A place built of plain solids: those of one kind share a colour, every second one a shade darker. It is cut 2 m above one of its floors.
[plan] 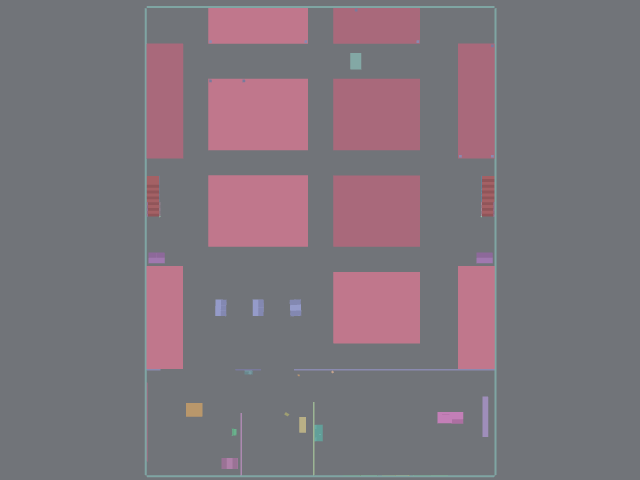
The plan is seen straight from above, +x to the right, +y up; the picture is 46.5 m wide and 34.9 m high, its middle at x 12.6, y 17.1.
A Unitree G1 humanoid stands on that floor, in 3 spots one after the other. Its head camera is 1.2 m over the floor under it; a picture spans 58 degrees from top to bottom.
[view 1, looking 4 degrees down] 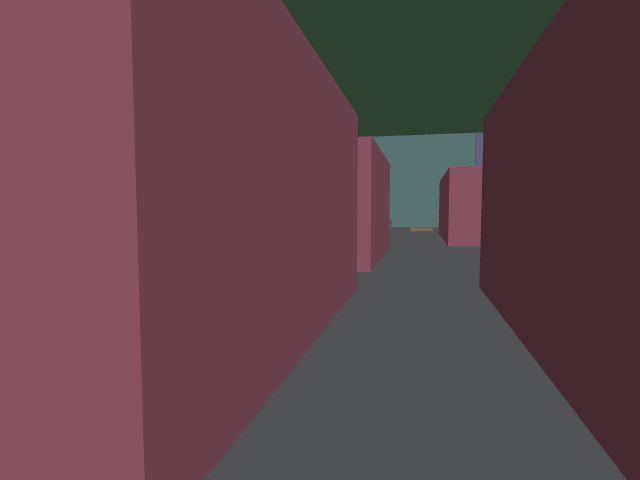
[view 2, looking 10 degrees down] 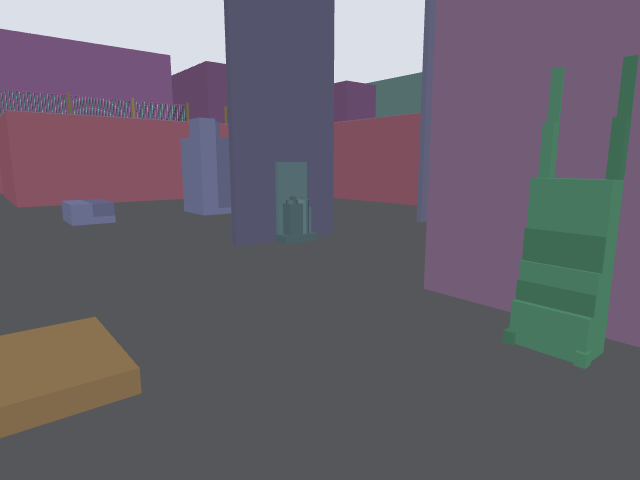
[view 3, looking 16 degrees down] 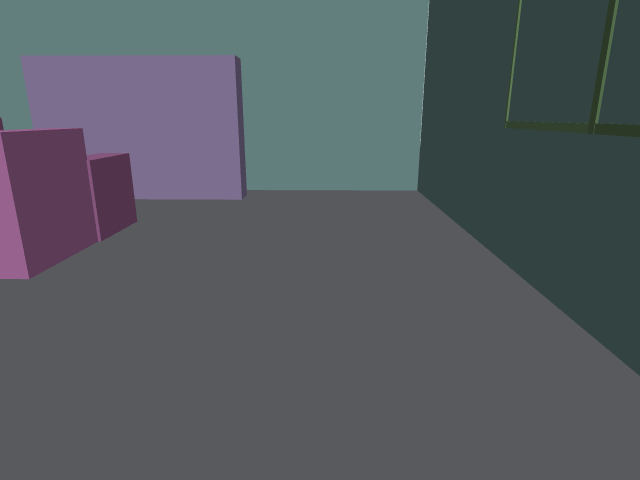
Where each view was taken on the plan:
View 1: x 3.56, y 30.09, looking -77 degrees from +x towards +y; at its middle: units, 4.09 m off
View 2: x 3.46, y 2.00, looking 51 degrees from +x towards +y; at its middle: ground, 6.91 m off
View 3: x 18.08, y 1.50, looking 1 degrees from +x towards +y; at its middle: ground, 4.35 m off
